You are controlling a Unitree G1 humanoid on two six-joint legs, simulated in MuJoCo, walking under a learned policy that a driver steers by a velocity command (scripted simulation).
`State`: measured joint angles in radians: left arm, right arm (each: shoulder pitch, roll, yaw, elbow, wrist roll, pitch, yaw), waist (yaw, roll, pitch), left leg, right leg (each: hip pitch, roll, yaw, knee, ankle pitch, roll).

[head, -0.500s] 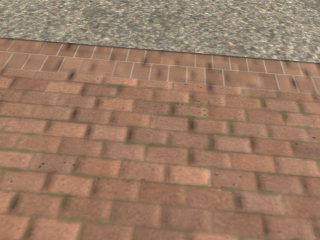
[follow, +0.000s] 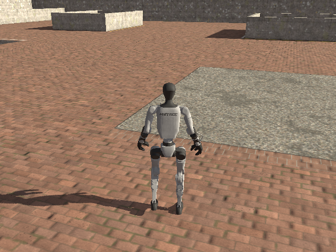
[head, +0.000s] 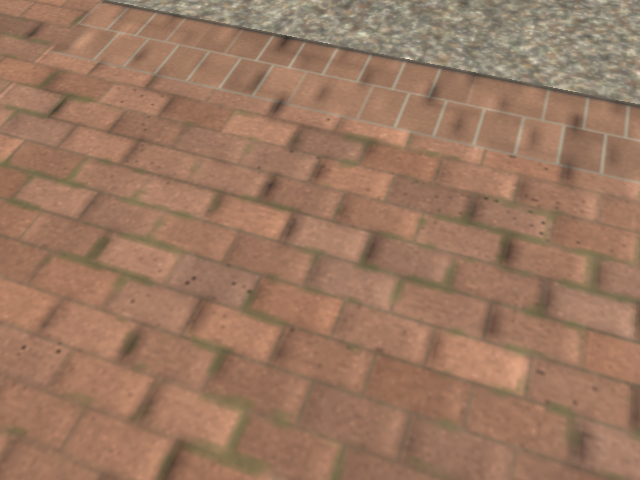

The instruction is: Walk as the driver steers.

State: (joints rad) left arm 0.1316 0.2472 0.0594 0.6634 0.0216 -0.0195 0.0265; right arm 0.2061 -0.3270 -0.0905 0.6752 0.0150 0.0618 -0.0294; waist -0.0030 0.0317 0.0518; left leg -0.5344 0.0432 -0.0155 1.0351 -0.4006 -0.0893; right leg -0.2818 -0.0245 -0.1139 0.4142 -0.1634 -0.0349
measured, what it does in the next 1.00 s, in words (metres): steps on the spot, turning left: left foot, then right foot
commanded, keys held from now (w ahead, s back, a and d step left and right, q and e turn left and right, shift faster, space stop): q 1.00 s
